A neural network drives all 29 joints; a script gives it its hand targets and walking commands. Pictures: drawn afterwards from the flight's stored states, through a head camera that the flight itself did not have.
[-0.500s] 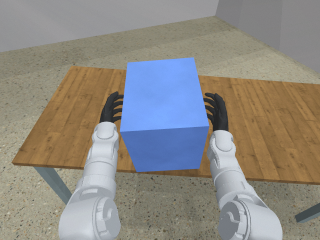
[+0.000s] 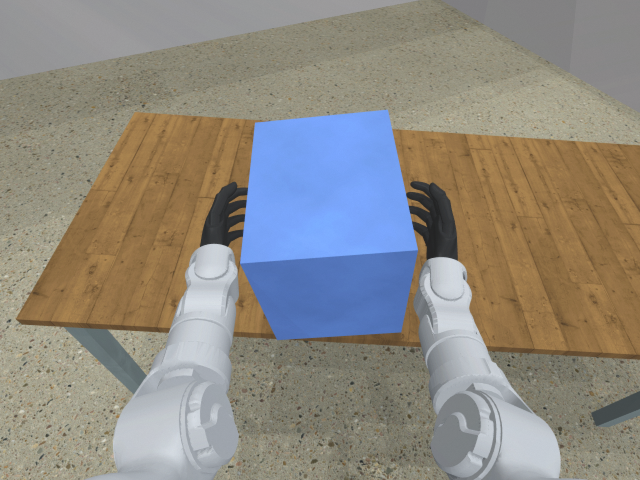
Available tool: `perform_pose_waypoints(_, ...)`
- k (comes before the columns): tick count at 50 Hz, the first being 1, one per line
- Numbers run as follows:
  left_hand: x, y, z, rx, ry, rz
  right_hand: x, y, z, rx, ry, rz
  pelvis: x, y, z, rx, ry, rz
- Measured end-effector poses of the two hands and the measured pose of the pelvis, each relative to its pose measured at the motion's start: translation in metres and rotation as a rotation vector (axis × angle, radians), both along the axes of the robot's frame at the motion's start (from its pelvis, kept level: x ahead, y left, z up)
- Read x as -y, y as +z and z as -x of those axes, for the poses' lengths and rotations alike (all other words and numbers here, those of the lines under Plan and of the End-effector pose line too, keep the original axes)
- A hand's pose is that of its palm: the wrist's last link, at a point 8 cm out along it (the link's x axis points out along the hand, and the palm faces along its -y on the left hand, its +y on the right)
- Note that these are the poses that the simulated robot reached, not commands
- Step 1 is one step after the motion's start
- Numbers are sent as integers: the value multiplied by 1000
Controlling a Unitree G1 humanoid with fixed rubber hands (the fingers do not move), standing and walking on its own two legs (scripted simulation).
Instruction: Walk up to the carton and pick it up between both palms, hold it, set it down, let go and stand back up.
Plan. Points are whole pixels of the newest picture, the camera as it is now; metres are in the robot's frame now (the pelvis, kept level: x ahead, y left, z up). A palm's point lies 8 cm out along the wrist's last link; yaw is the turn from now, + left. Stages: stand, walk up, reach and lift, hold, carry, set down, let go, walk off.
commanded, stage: set down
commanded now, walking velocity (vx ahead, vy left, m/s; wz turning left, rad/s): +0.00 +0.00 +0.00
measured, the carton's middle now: (329, 230) +0.48 -0.02 +0.01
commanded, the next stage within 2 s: none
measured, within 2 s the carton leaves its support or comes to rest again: rests again in 1.28 s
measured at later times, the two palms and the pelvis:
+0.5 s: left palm (229, 238) +0.43 +0.13 +0.05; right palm (441, 248) +0.40 -0.16 +0.06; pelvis +0.00 +0.00 +0.00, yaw +0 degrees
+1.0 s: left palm (242, 238) +0.45 +0.11 +0.02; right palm (442, 254) +0.41 -0.17 +0.04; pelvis +0.00 +0.00 -0.01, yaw -1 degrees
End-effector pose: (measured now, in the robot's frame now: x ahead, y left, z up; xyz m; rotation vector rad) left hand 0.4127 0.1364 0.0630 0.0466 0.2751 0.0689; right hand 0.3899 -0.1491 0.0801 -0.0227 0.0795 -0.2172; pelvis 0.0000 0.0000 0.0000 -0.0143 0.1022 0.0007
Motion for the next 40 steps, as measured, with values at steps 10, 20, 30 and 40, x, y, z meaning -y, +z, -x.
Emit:
perform_pose_waypoints(10, 5, -7, -7, -12, -10, 8, 5, -5, -4, -19, -9, 6, 0, -1, -1, -35, -2, -1)
perform_pose_waypoints(20, 9, -14, -15, -26, -20, 13, 10, -13, -9, -42, -16, 10, 0, -2, -2, -73, -5, -3)
perform_pose_waypoints(30, 13, -20, -24, -32, -28, 15, 13, -22, -14, -68, -19, 12, 0, -3, -4, -117, -8, -4)
perform_pose_waypoints(40, 17, -28, -32, -44, -38, 19, 18, -31, -18, -93, -26, 14, 1, -5, -5, -164, -11, -4)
